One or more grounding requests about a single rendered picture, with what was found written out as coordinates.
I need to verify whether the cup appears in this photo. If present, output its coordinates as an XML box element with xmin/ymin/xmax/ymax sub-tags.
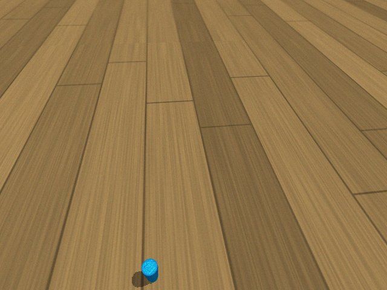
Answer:
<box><xmin>141</xmin><ymin>259</ymin><xmax>158</xmax><ymax>282</ymax></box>

